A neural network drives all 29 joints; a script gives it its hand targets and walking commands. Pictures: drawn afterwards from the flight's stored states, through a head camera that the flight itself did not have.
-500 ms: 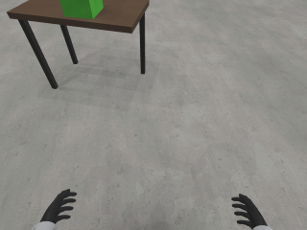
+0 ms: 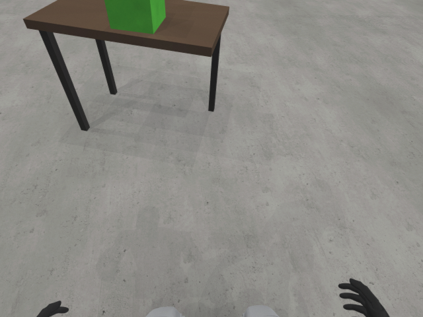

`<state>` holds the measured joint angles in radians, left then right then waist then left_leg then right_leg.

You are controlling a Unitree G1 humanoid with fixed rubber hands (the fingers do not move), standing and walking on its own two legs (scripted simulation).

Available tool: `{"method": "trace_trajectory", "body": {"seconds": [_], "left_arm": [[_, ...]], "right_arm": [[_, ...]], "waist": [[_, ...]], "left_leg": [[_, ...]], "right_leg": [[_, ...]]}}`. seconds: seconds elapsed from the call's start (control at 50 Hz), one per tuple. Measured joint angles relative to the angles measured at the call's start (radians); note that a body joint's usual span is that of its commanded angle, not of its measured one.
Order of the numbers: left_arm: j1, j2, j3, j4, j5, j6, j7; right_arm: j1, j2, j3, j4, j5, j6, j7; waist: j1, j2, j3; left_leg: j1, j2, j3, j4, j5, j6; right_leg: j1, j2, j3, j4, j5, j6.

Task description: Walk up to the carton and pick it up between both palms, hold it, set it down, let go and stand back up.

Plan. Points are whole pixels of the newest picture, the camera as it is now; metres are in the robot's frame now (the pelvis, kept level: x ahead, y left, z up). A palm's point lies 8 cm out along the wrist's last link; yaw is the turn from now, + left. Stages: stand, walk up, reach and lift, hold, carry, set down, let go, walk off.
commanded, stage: walk up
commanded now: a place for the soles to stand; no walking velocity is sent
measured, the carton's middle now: out of the picture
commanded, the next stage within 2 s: none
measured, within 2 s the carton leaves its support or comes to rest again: neither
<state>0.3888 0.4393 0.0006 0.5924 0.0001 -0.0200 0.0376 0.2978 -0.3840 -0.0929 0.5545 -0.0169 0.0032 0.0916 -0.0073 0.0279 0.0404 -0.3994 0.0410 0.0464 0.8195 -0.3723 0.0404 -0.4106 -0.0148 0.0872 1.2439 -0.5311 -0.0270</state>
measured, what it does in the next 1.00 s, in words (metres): walks ahead: right foot, then left foot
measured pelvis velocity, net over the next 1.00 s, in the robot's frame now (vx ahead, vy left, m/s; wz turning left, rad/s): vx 0.42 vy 0.16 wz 0.01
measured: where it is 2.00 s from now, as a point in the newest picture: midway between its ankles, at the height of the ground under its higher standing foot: (154, 206)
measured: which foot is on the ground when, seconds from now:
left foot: down 0.00-0.52, up 0.54-0.94, down 0.96-1.00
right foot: up 0.00-0.44, down 0.46-0.96, up 0.98-1.00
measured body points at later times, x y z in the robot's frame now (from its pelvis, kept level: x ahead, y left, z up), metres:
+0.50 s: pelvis +0.24 +0.03 +0.00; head +0.25 +0.04 +0.45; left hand +0.36 +0.33 -0.09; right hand +0.30 -0.28 -0.09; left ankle +0.06 +0.08 -0.70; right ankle +0.36 -0.06 -0.71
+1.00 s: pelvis +0.42 +0.16 -0.01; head +0.43 +0.17 +0.43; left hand +0.51 +0.48 -0.10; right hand +0.51 -0.15 -0.09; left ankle +0.52 +0.25 -0.71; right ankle +0.36 -0.05 -0.68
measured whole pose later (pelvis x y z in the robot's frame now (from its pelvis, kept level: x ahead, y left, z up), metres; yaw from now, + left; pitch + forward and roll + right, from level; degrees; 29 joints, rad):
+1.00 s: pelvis +0.42 +0.16 -0.01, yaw +1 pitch -3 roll -3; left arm 0.40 0.43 0.00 0.59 0.00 -0.04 0.07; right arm 0.41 -0.42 -0.09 0.48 -0.02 0.04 0.09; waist -0.03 0.05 0.07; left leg -0.52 0.08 0.06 0.87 -0.30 0.04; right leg -0.28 -0.08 0.04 0.95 -0.52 -0.05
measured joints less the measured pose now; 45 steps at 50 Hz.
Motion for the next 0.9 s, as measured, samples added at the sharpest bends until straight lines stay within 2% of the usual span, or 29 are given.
{"method": "trace_trajectory", "body": {"seconds": [0.04,0.1,0.16,0.2,0.24,0.32,0.42,0.46,0.48,0.52,0.58,0.62,0.74,0.8,0.9], "left_arm": [[-0.049,0.001,0.0,-0.001,0.0,0.0,0.0],[-0.085,0.007,0.0,0.0,0.0,0.0,0.0],[-0.08,0.011,0.0,0.0,0.0,0.005,0.0],[-0.067,0.011,0.0,0.0,0.0,0.012,0.0],[-0.057,0.01,0.0,0.0,0.0,0.02,0.0],[-0.055,-0.004,0.0,-0.001,0.0,0.02,-0.001],[-0.061,-0.022,0.0,-0.001,0.0,0.012,-0.001],[-0.061,-0.027,0.0,-0.001,0.0,0.004,0.0],[-0.061,-0.036,0.0,0.0,0.0,0.001,0.003],[-0.045,-0.046,0.0,0.0,0.0,-0.008,0.006],[0.0,-0.048,0.0,0.0,0.0,-0.011,0.021],[0.038,-0.048,0.0,-0.001,0.0,-0.016,0.032],[0.139,-0.035,0.0,-0.001,0.0,-0.03,0.035],[0.131,-0.03,0.0,-0.001,0.001,-0.033,0.035],[0.086,-0.012,0.0,-0.001,0.002,-0.041,0.035]], "right_arm": [[0.046,0.0,0.001,0.005,0.0,0.0,-0.014],[0.092,-0.002,0.002,0.006,0.0,0.0,-0.027],[0.121,-0.001,0.002,0.006,0.0,0.0,-0.028],[0.128,-0.001,0.002,0.006,0.0,0.0,-0.028],[0.131,-0.001,0.002,0.005,0.0,-0.004,-0.028],[0.131,-0.001,0.002,0.005,0.0,-0.009,-0.032],[0.133,0.0,0.002,0.006,0.0,-0.009,-0.033],[0.133,0.0,0.002,0.006,0.0,-0.009,-0.035],[0.131,-0.002,0.002,0.007,0.0,-0.007,-0.037],[0.129,0.002,0.004,0.003,0.0,0.003,-0.037],[0.129,-0.001,0.006,-0.019,0.0,0.025,-0.037],[0.128,-0.014,0.006,-0.041,0.0,0.026,-0.037],[0.11,-0.028,0.006,-0.083,0.0,0.031,-0.027],[0.111,-0.028,0.007,-0.083,0.0,0.048,-0.01],[0.111,-0.033,0.006,-0.083,0.0,0.058,0.002]], "waist": [[-0.015,-0.001,-0.001],[-0.036,-0.002,-0.001],[-0.038,-0.003,-0.002],[-0.037,-0.005,-0.002],[-0.037,-0.009,-0.002],[-0.037,-0.011,-0.002],[-0.038,-0.011,-0.002],[-0.037,-0.01,-0.001],[-0.036,0.006,0.002],[-0.031,0.025,0.006],[-0.024,0.022,0.006],[-0.019,0.025,0.006],[-0.018,0.049,0.01],[-0.018,0.058,0.009],[-0.018,0.058,0.009]], "left_leg": [[0.059,-0.011,0.003,-0.087,0.021,0.0],[0.136,-0.027,0.004,-0.212,0.054,0.0],[0.2,-0.035,0.004,-0.279,0.054,0.003],[0.234,-0.041,0.004,-0.298,0.039,0.025],[0.262,-0.049,0.005,-0.31,0.019,0.044],[0.304,-0.072,0.006,-0.328,-0.025,0.054],[0.386,-0.088,0.006,-0.321,-0.118,0.058],[0.409,-0.088,0.006,-0.269,-0.177,0.055],[0.402,-0.075,0.005,-0.202,-0.207,0.052],[0.337,-0.054,0.007,0.033,-0.127,0.033],[0.146,-0.062,0.0,0.427,-0.185,-0.006],[0.019,-0.055,-0.002,0.512,-0.152,-0.011],[-0.217,0.036,-0.008,0.434,0.012,-0.011],[-0.229,0.064,-0.008,0.302,0.075,-0.011],[-0.204,0.073,-0.011,0.117,0.104,-0.011]], "right_leg": [[-0.083,0.025,0.003,0.049,0.05,0.0],[-0.173,0.026,0.003,0.024,0.141,0.0],[-0.208,0.028,0.004,-0.011,0.221,0.0],[-0.21,0.028,0.004,-0.052,0.247,0.0],[-0.206,0.028,0.005,-0.124,0.258,0.0],[-0.198,0.031,-0.014,-0.338,0.278,0.0],[-0.117,0.044,-0.13,-0.642,0.405,0.0],[-0.064,0.069,-0.152,-0.707,0.426,-0.001],[-0.057,0.081,-0.159,-0.688,0.456,-0.007],[-0.054,0.095,-0.169,-0.598,0.386,-0.024],[-0.002,0.075,-0.156,-0.576,0.295,-0.038],[0.042,0.052,-0.142,-0.599,0.284,-0.038],[0.159,0.018,-0.106,-0.624,0.225,-0.038],[0.201,0.008,-0.097,-0.623,0.182,-0.038],[0.206,-0.016,-0.085,-0.576,0.1,-0.032]]}}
